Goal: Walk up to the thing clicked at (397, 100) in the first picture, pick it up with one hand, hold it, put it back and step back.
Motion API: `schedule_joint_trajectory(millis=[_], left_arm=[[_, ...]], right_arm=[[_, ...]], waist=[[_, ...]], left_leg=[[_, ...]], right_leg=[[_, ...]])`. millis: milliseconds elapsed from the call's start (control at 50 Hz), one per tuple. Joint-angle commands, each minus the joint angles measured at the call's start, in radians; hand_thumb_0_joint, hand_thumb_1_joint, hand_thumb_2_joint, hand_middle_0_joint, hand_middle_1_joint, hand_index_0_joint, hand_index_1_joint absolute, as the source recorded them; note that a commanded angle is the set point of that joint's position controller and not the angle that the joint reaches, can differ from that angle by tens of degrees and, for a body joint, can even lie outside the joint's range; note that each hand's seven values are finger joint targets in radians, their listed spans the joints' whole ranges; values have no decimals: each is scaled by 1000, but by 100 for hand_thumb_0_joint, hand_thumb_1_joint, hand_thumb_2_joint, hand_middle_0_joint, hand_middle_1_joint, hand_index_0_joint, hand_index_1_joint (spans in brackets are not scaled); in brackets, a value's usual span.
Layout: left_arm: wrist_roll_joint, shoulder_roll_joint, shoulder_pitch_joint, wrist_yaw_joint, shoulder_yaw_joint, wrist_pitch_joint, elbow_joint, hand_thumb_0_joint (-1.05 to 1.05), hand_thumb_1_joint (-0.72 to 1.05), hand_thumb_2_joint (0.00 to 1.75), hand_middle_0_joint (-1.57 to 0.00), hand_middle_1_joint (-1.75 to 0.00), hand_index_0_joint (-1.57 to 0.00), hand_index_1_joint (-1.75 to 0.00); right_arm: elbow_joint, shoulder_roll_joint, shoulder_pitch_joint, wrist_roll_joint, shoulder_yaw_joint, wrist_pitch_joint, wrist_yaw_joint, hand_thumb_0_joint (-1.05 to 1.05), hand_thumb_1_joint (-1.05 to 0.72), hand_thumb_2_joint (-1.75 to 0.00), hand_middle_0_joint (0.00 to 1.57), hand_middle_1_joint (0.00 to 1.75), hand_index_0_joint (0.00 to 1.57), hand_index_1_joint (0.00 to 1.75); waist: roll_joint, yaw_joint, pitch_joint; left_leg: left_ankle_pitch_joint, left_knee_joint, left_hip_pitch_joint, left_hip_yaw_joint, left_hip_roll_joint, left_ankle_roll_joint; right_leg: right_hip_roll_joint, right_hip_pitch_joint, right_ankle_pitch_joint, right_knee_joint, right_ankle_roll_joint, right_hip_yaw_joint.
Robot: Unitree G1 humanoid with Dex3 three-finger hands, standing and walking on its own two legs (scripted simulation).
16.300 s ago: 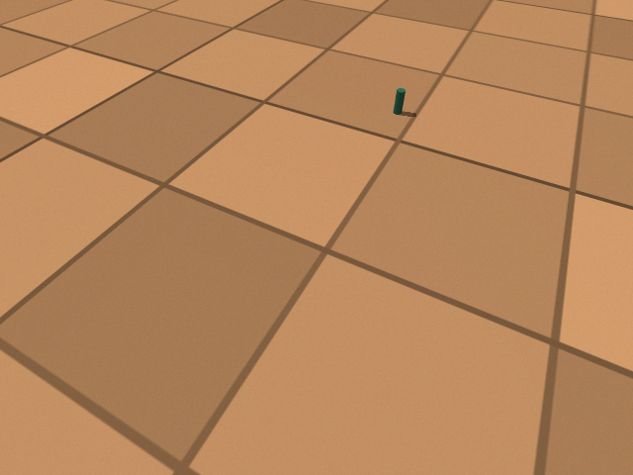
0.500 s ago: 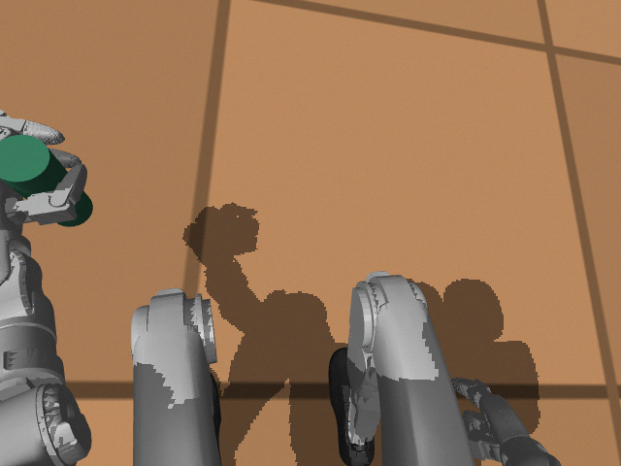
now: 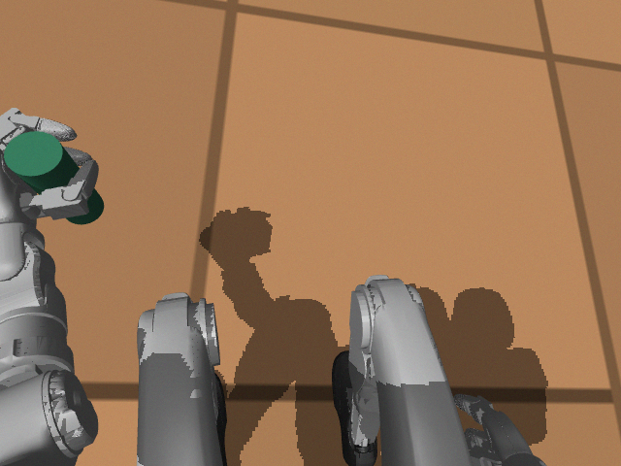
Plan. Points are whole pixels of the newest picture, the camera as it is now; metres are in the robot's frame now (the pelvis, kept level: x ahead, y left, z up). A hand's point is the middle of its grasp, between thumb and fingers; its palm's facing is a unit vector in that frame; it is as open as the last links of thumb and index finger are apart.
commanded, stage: lift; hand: left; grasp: from the side
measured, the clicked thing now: (62, 184) +0.46 +0.28 -0.06
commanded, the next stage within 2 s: none
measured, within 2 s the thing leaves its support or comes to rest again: neither
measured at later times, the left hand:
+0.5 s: hand (42, 155) +0.45 +0.26 +0.03, palm faces +0.23 -0.97 -0.07, open 6.9 cm
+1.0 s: hand out of the picture +0.41 +0.24 +0.20, palm faces +0.24 -0.97 -0.08, open 6.9 cm
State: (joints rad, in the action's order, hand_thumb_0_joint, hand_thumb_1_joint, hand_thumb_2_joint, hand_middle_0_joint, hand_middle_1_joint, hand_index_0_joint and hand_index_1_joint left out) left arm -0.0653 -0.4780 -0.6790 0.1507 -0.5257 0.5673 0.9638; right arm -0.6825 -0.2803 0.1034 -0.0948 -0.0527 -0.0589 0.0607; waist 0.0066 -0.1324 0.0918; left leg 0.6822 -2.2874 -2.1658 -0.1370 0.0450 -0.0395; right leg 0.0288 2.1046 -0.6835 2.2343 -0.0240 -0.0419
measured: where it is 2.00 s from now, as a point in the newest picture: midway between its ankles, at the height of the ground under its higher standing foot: (284, 442)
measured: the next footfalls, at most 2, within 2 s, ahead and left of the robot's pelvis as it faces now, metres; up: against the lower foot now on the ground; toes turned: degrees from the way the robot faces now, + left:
none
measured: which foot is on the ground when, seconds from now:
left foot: down 0.00-1.00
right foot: down 0.00-1.00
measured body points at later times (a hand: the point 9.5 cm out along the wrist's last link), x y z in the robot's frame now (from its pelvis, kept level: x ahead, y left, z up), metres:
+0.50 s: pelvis +0.01 +0.00 +0.04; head +0.20 +0.03 +0.44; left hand +0.43 +0.31 +0.04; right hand +0.13 -0.27 -0.09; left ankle +0.09 +0.14 -0.33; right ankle +0.10 -0.13 -0.33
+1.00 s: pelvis +0.03 +0.00 +0.18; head +0.19 +0.03 +0.60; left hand +0.39 +0.29 +0.20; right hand +0.19 -0.24 +0.05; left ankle +0.08 +0.14 -0.33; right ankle +0.10 -0.13 -0.33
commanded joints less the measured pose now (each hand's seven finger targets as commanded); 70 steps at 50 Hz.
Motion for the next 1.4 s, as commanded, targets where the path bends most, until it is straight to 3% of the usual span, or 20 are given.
schedule_joint_trajectory(millis=[0, 80, 120, 140, 300, 420, 560, 580, 600, 640, 740, 780, 840, 920, 960, 1080, 1180, 1240, 1300, 1380], left_arm=[[-40, -275, -379, -10, -33, 110, -257, 0, 45, 137, -129, -140, -129, -142], [-33, -311, -363, -7, -48, 113, -277, 0, 40, 128, -132, -145, -135, -143], [-42, -264, -342, 5, -22, 103, -266, 0, 41, 127, -132, -144, -135, -142], [-46, -313, -380, 6, -50, 107, -334, 0, 39, 128, -132, -145, -135, -143], [-77, -257, -306, 27, -40, 62, -380, 0, 39, 127, -131, -144, -134, -142], [-78, -220, -250, 21, 3, 20, -473, 0, 37, 126, -131, -143, -134, -141], [-102, -146, -135, -5, 36, -40, -547, 0, 36, 125, -128, -141, -132, -139], [-103, -178, -170, -11, 29, -39, -638, 0, 37, 124, -128, -141, -131, -138], [-106, -130, -126, -14, 57, -51, -617, 0, 38, 124, -126, -140, -130, -137], [-110, -172, -124, -33, 33, -62, -727, 0, 40, 125, -127, -140, -131, -138], [-115, -71, -15, -66, 123, -120, -808, 0, 39, 123, -125, -138, -129, -136], [-109, -89, -3, -88, 116, -135, -873, 0, 37, 123, -125, -138, -128, -136], [-113, -9, 84, -106, 173, -164, -877, 0, 41, 123, -123, -137, -127, -135], [-113, -45, 120, -141, 150, -178, -979, 0, 37, 121, -124, -137, -127, -134], [-116, 19, 191, -151, 205, -193, -972, 0, 35, 122, -125, -138, -128, -136], [-103, 26, 197, -175, 221, -196, -993, 0, 35, 121, -124, -136, -127, -134], [-95, 101, 251, -174, 280, -197, -885, 0, 36, 121, -124, -135, -127, -133], [-79, 42, 218, -175, 245, -177, -912, 0, 35, 118, -123, -133, -126, -131], [-89, 108, 220, -171, 301, -168, -909, 0, 35, 120, -124, -133, -126, -132], [-86, 111, 239, -175, 298, -155, -881, 0, 33, 118, -124, -132, -126, -131]], right_arm=[[46, -212, 135, -3, 73, 17, -18, 0, -88, -90, 20, 30, 20, 30], [39, -210, 143, -4, 79, 17, -20, 0, -91, -90, 20, 30, 20, 30], [52, -212, 138, 2, 84, 19, -20, 0, -92, -90, 20, 30, 20, 30], [44, -213, 152, 6, 89, 20, -21, 0, -92, -90, 20, 30, 20, 30], [63, -204, 161, 27, 106, 26, -35, 0, -92, -90, 20, 30, 20, 30], [84, -192, 156, 44, 118, 36, -47, 0, -91, -90, 20, 30, 20, 30], [116, -180, 137, 71, 128, 50, -63, 0, -91, -90, 20, 30, 20, 30], [119, -174, 141, 72, 129, 54, -66, 0, -91, -90, 20, 30, 20, 30], [124, -171, 135, 77, 129, 55, -66, 0, -91, -90, 20, 30, 20, 30], [134, -167, 133, 85, 131, 60, -74, 0, -91, -90, 20, 30, 20, 30], [141, -140, 126, 101, 130, 71, -88, 0, -91, -90, 20, 30, 20, 30], [142, -136, 129, 105, 133, 77, -93, 0, -91, -90, 20, 30, 20, 30], [144, -127, 123, 109, 133, 84, -99, 0, -90, -90, 20, 30, 20, 30], [151, -115, 120, 117, 127, 88, -107, 0, -91, -90, 20, 30, 20, 30], [157, -106, 119, 119, 121, 95, -110, 0, -90, -90, 20, 30, 20, 30], [153, -89, 115, 117, 111, 108, -123, 0, -90, -89, 20, 30, 20, 30], [142, -81, 136, 110, 106, 118, -121, 0, -90, -89, 20, 30, 20, 30], [141, -87, 138, 106, 110, 115, -117, 0, -90, -89, 20, 30, 20, 30], [148, -79, 135, 104, 105, 121, -110, 0, -90, -89, 20, 30, 20, 30], [148, -70, 133, 101, 100, 120, -106, 0, -91, -90, 20, 30, 20, 30]], waist=[[-219, -3, 679], [-212, 20, 718], [-212, 14, 728], [-229, 26, 754], [-201, 35, 773], [-198, 47, 768], [-155, 56, 722], [-157, 58, 736], [-161, 61, 729], [-174, 83, 747], [-144, 65, 725], [-149, 76, 731], [-139, 66, 689], [-141, 94, 692], [-114, 81, 662], [-114, 80, 576], [-91, 71, 488], [-135, 103, 485], [-121, 89, 464], [-89, 86, 426]], left_leg=[[-109, 282, 477, 82, -26, 53], [-126, 281, 481, 99, -27, 56], [-137, 302, 505, 93, -27, 53], [-140, 304, 521, 95, -26, 52], [-155, 345, 560, 98, -28, 57], [-164, 408, 616, 95, -25, 58], [-113, 510, 676, 83, -23, 61], [-99, 518, 672, 88, -22, 62], [-113, 542, 704, 82, -24, 59], [-115, 580, 758, 79, -21, 57], [-164, 649, 848, 79, -19, 59], [-189, 680, 887, 81, -19, 59], [-192, 739, 960, 73, -16, 56], [-262, 812, 1051, 73, -16, 53], [-282, 857, 1101, 68, -17, 51], [-298, 972, 1196, 76, -20, 51], [-381, 1055, 1285, 74, -15, 47], [-409, 1112, 1363, 74, -12, 38], [-407, 1156, 1404, 77, -15, 37], [-371, 1206, 1415, 86, -16, 41]], right_leg=[[-38, -315, 149, -238, 57, -63], [-39, -367, 160, -256, 54, -47], [-36, -362, 165, -257, 57, -51], [-38, -365, 167, -259, 59, -48], [-32, -429, 182, -318, 56, -33], [-30, -463, 186, -379, 59, -24], [-29, -514, 144, -480, 58, -19], [-30, -544, 131, -504, 55, -12], [-27, -545, 145, -510, 58, -13], [-26, -580, 143, -541, 59, -8], [-27, -686, 197, -636, 52, 0], [-27, -735, 220, -670, 52, 3], [-26, -762, 224, -727, 50, 2], [-27, -880, 285, -795, 47, 1], [-30, -920, 307, -835, 45, -3], [-33, -1050, 337, -955, 43, 2], [-34, -1124, 406, -1035, 43, -8], [-31, -1157, 411, -1069, 47, -9], [-33, -1211, 421, -1112, 46, -16], [-34, -1274, 404, -1175, 41, -12]])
